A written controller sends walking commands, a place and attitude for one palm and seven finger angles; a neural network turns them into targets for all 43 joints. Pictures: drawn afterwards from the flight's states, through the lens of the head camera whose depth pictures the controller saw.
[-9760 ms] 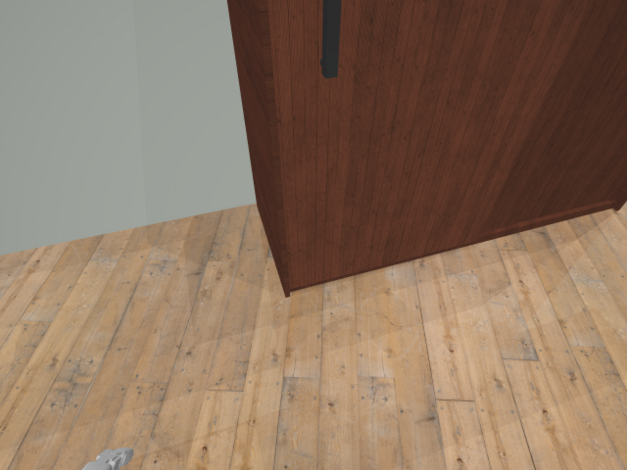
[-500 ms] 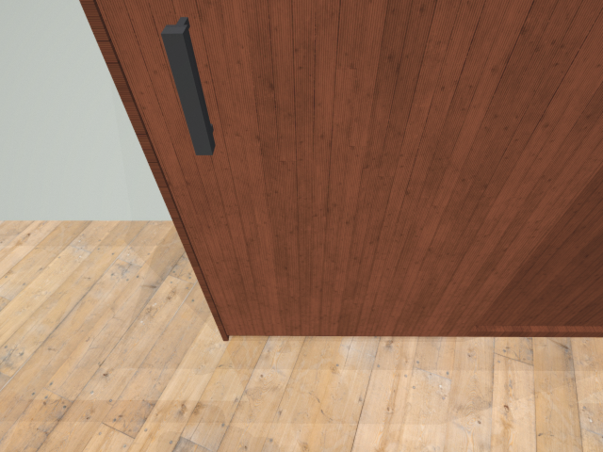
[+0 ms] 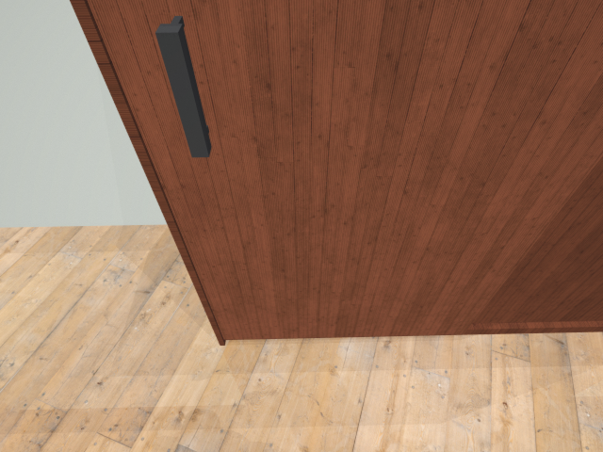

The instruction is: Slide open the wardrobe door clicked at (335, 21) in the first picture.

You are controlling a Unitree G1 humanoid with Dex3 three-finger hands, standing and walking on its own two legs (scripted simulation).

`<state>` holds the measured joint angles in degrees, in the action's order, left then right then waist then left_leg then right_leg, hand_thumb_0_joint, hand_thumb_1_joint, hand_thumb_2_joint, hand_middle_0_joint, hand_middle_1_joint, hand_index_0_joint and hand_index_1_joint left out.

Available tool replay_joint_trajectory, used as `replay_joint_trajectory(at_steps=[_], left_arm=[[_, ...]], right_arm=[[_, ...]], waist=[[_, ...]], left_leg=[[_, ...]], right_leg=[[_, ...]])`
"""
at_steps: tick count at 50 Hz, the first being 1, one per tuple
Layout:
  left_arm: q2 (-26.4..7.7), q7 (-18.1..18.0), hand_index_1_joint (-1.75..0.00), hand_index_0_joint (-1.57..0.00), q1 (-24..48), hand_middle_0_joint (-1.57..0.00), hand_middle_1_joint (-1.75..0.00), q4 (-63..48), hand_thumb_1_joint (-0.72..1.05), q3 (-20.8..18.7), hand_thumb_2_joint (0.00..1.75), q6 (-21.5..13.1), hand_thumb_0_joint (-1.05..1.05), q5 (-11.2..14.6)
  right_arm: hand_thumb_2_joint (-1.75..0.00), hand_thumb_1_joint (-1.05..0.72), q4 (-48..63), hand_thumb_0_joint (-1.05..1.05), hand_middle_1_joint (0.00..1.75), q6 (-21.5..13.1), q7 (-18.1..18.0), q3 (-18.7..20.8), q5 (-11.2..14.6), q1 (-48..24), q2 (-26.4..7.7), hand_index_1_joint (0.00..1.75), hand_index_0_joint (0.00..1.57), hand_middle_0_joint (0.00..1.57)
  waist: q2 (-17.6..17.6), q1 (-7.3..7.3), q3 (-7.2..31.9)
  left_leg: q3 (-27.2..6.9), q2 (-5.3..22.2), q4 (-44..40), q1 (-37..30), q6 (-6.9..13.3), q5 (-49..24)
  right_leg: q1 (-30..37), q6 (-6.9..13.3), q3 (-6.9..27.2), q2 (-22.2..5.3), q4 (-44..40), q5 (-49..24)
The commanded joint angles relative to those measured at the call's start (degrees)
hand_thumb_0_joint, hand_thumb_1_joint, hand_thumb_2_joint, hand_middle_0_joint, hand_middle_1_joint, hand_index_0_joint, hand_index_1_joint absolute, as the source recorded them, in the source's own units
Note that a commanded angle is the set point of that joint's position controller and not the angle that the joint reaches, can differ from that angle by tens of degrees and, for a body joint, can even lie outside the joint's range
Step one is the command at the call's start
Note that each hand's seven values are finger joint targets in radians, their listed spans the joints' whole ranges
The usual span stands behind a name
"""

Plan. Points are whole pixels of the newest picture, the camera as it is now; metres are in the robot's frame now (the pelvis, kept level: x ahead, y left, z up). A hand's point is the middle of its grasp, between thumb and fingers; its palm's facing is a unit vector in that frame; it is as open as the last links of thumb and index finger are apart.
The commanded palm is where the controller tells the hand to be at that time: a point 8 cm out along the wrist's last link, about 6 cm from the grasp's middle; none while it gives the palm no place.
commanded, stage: look again from close up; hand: left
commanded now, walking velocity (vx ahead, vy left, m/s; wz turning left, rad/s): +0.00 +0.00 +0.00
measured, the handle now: (190, 90) +0.54 +0.19 +0.21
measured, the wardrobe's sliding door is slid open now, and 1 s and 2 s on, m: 0.00 0.00 0.00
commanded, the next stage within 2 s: shuffle to correct the standing spot in 1.42 s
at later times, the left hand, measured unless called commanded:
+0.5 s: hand out of the picture +0.02 +0.16 -0.17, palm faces +0.04 -0.98 -0.20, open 7.3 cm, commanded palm none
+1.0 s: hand out of the picture +0.00 +0.17 -0.17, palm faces +0.04 -0.98 -0.19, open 7.4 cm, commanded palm none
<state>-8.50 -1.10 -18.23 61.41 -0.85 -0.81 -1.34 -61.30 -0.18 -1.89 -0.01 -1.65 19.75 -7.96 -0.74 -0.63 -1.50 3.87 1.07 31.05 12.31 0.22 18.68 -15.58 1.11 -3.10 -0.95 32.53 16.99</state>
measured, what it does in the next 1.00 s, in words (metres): stands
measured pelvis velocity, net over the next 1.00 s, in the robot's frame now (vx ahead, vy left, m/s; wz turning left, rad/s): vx -0.01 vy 0.00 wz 0.02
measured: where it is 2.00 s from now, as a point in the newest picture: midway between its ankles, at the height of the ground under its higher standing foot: outside the picture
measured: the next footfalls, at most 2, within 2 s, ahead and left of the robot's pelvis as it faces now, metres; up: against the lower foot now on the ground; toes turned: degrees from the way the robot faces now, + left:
none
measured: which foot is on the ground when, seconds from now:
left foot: down 0.00-1.00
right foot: down 0.00-1.00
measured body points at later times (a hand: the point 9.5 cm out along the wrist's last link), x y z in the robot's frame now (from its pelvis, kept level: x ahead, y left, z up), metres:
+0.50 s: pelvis +0.02 -0.01 +0.01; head +0.03 -0.01 +0.46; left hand +0.02 +0.22 -0.15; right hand +0.04 -0.24 -0.15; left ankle -0.02 +0.12 -0.73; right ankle +0.00 -0.11 -0.73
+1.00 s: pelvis -0.01 +0.00 +0.01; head +0.01 +0.00 +0.46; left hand +0.00 +0.23 -0.15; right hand -0.01 -0.22 -0.15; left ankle -0.02 +0.12 -0.73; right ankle +0.00 -0.11 -0.73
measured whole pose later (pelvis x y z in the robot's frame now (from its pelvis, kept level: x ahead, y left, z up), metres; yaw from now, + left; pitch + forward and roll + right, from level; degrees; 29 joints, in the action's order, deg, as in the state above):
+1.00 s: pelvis -0.01 +0.00 +0.01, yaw +1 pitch -2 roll +0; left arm -9.6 -1.4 -15.0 63.0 -0.3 -0.9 -0.9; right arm -64.8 -0.8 -1.6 -0.7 -1.2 15.8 -8.5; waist 0.7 0.3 -3.2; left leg 3.0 0.9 24.3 8.2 -0.1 14.4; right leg -11.0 1.3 -4.1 -0.8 25.6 13.0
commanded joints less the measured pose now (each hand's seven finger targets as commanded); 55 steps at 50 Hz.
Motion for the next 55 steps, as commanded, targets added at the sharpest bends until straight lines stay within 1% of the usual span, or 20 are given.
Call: replay_joint_trajectory(at_steps=[1,3,6,8,13,15,17,18,21,24,28,30,32,34,35,38,41,43,46,55], left_arm=[[-5.6,-0.6,-0.3,-0.2,-2.7,-0.2,-0.3,-1.3,0.9,-0.3,0.9,-1.2,0.0,0.7],[-5.5,-0.8,-0.3,-0.2,-2.6,-0.2,-0.3,-1.2,0.9,-0.3,0.9,-1.4,0.0,0.6],[-5.4,-0.9,-0.3,-0.2,-2.9,-0.2,-0.3,-0.3,0.9,-0.2,0.9,-1.3,0.0,0.7],[-5.3,-1.0,-0.3,-0.2,-3.2,-0.2,-0.3,0.0,0.9,-0.1,0.9,-1.4,0.0,0.7],[-5.6,-1.1,-0.3,-0.2,-2.8,-0.2,-0.3,0.3,0.9,-0.1,0.9,-1.4,0.0,0.6],[-5.8,-1.1,-0.3,-0.2,-2.4,-0.2,-0.3,0.3,0.9,-0.2,0.9,-1.3,0.0,0.7],[-5.7,-1.2,-0.3,-0.2,-2.2,-0.2,-0.3,0.3,0.9,-0.2,0.9,-1.3,0.0,0.6],[-5.9,-1.2,-0.3,-0.2,-2.2,-0.2,-0.3,0.2,0.9,-0.2,0.9,-1.3,0.0,0.6],[-6.2,-1.1,-0.3,-0.2,-1.2,-0.2,-0.3,0.0,0.9,-0.2,0.9,-1.1,0.0,0.7],[-6.6,-1.1,-0.3,-0.2,-0.8,-0.2,-0.3,-0.3,0.9,-0.4,0.9,-1.0,0.0,0.6],[-6.9,-0.9,-0.3,-0.2,-0.2,-0.2,-0.3,-0.4,0.9,-0.4,0.9,-0.9,0.0,0.6],[-7.2,-0.8,-0.3,-0.2,0.1,-0.2,-0.3,-0.6,0.9,-0.4,0.9,-0.9,0.0,0.7],[-7.0,-0.8,-0.3,-0.2,0.1,-0.2,-0.3,-0.6,0.9,-0.4,0.9,-0.9,0.0,0.6],[-7.5,-0.8,-0.3,-0.2,0.6,-0.2,-0.3,-0.8,0.9,-0.4,0.9,-0.9,0.0,0.7],[-7.5,-0.7,-0.3,-0.2,0.6,-0.2,-0.3,-0.8,0.9,-0.5,0.9,-0.9,0.0,0.7],[-7.4,-0.7,-0.3,-0.2,0.7,-0.2,-0.3,-1.0,0.9,-0.5,0.9,-0.9,0.0,0.7],[-7.6,-0.7,-0.3,-0.2,0.8,-0.2,-0.3,-0.8,0.9,-0.5,0.9,-0.8,0.0,0.7],[-7.5,-0.7,-0.3,-0.2,0.5,-0.2,-0.3,-0.8,0.9,-0.5,0.9,-0.8,0.0,0.6],[-7.4,-0.6,-0.3,-0.2,0.6,-0.2,-0.3,-0.7,0.9,-0.5,0.9,-0.7,0.0,0.7],[-7.2,-0.6,-0.3,-0.2,0.1,-0.2,-0.3,-0.5,0.9,-0.4,0.9,-0.7,0.0,0.6]], right_arm=[[-0.9,-0.9,1.4,0.0,0.3,-1.6,0.0,0.1,0.5,2.5,-2.9,0.3,0.2,0.2],[-0.9,-0.9,0.7,0.0,0.3,-1.9,-0.1,0.1,0.6,2.5,-3.4,0.3,0.2,0.2],[-0.9,-0.9,0.0,0.0,0.3,-1.9,-0.3,0.2,0.8,1.6,-3.8,0.3,0.2,0.2],[-0.9,-0.9,-0.2,0.0,0.3,-1.8,-0.4,0.2,0.9,1.0,-4.0,0.3,0.2,0.2],[-0.9,-0.9,-1.0,0.0,0.3,-1.7,-0.6,0.3,1.0,0.3,-4.3,0.3,0.2,0.2],[-0.9,-0.9,-1.0,0.0,0.3,-1.6,-0.6,0.3,1.0,0.0,-4.6,0.3,0.2,0.2],[-0.9,-0.9,-1.2,0.0,0.3,-1.6,-0.6,0.4,1.0,-0.3,-4.6,0.3,0.2,0.2],[-0.9,-0.9,-1.2,0.0,0.3,-1.6,-0.6,0.4,1.0,-0.6,-5.1,0.3,0.2,0.2],[-0.9,-0.9,-1.2,0.0,0.3,-1.5,-0.6,0.4,0.9,-1.3,-5.5,0.3,0.2,0.2],[-0.9,-0.9,-1.2,0.0,0.3,-1.6,-0.5,0.4,0.9,-1.6,-5.7,0.3,0.2,0.2],[-0.9,-0.9,-1.2,0.0,0.3,-1.5,-0.4,0.3,0.8,-2.0,-6.1,0.3,0.2,0.2],[-0.9,-0.9,-1.2,0.0,0.3,-1.6,-0.3,0.3,0.8,-2.0,-6.2,0.3,0.2,0.2],[-0.9,-0.9,-1.3,0.0,0.3,-1.5,-0.3,0.3,0.8,-2.1,-6.0,0.3,0.2,0.2],[-0.9,-0.9,-1.2,0.0,0.3,-1.6,-0.2,0.3,0.8,-2.0,-6.6,0.3,0.2,0.2],[-0.9,-0.9,-1.3,0.0,0.3,-1.6,-0.2,0.3,0.8,-2.1,-6.6,0.3,0.2,0.2],[-0.9,-0.9,-1.3,0.0,0.3,-1.6,-0.1,0.3,0.8,-1.9,-6.6,0.3,0.2,0.2],[-0.9,-0.9,-1.3,0.0,0.3,-1.6,0.0,0.3,0.8,-1.8,-6.7,0.3,0.2,0.2],[-0.9,-0.9,-1.5,0.0,0.3,-1.6,0.0,0.3,0.8,-1.5,-6.5,0.3,0.2,0.2],[-0.9,-0.9,-1.5,0.0,0.3,-1.6,0.0,0.3,0.8,-1.6,-6.7,0.3,0.2,0.2],[-0.9,-0.9,-1.4,0.0,0.3,-1.5,0.1,0.4,0.8,-1.0,-6.6,0.3,0.2,0.2]], waist=[[4.2,-0.14,-1.2],[1.3,0.09,0.1],[0.3,0.48,0.3],[0.7,0.56,0.2],[0.9,0.6,0.4],[0.8,0.6,0.8],[1.9,0.58,0.6],[0.9,0.75,0.8],[0.7,0.73,-0.8],[0.7,0.93,-1.0],[0.8,1.11,-2.5],[0.6,1.08,-1.8],[1.7,1.14,-1.7],[0.7,1.11,-2.0],[1.2,1.12,-1.9],[0.6,1.13,-1.8],[0.4,1.12,-2.7],[0.7,1.18,-2.0],[0.5,1.18,-2.8],[0.8,1.06,-3.6]], left_leg=[[-2.7,2.8,-4.7,1.2,1.1,-7.1],[-3.3,3.8,-5.1,0.3,1.2,-11.7],[-3.2,4.4,-5.6,-0.3,1.0,-14.0],[-3.2,4.5,-5.3,-0.7,0.9,-15.1],[-3.1,4.7,-5.9,-1.9,0.7,-16.9],[-3.2,4.9,-6.4,-2.4,0.6,-17.6],[-3.4,5.1,-6.9,-2.8,0.7,-18.1],[-3.3,5.0,-6.8,-3.0,0.6,-18.5],[-3.7,5.2,-8.0,-2.8,0.7,-17.1],[-3.9,5.2,-8.7,-2.6,0.8,-17.0],[-4.4,5.0,-9.9,-1.7,0.8,-13.9],[-4.5,4.9,-10.2,-1.7,0.9,-13.5],[-4.6,5.0,-10.4,-2.0,1.0,-13.0],[-4.8,4.8,-10.7,-1.4,0.9,-12.2],[-4.8,4.9,-10.9,-1.4,0.9,-11.5],[-5.0,4.9,-11.2,-1.2,0.9,-11.4],[-5.3,4.8,-11.9,-0.4,0.9,-9.3],[-5.2,4.8,-11.7,-0.7,1.0,-10.0],[-5.4,4.8,-12.1,-0.1,0.9,-8.3],[-5.8,4.6,-12.7,0.6,1.1,-6.4]], right_leg=[[1.5,2.8,8.3,-6.8,-8.7,-11.5],[3.5,2.3,6.9,-5.9,-6.9,-16.4],[5.1,2.0,6.3,-5.7,-6.4,-20.2],[5.8,1.9,6.4,-5.9,-6.5,-23.5],[7.1,1.7,5.8,-6.1,-6.9,-26.6],[7.6,1.8,5.6,-6.0,-7.0,-26.3],[7.8,1.7,5.2,-5.8,-7.2,-26.4],[7.8,1.6,5.2,-6.0,-7.3,-26.5],[6.8,1.6,5.2,-5.8,-8.2,-22.7],[7.3,1.6,5.1,-5.8,-8.8,-21.3],[6.7,1.6,5.2,-5.7,-9.9,-17.1],[6.9,1.6,5.3,-5.7,-10.3,-15.9],[7.0,1.6,5.5,-5.7,-10.7,-15.4],[6.6,1.6,5.4,-5.8,-10.9,-13.7],[6.5,1.5,5.6,-5.7,-11.1,-12.6],[6.6,1.6,5.5,-5.6,-11.2,-11.8],[5.7,1.6,5.9,-5.5,-12.0,-8.3],[6.2,1.6,5.7,-5.6,-11.8,-9.2],[5.3,1.6,5.8,-5.4,-12.3,-6.5],[4.0,1.5,6.2,-5.3,-12.7,-3.7]])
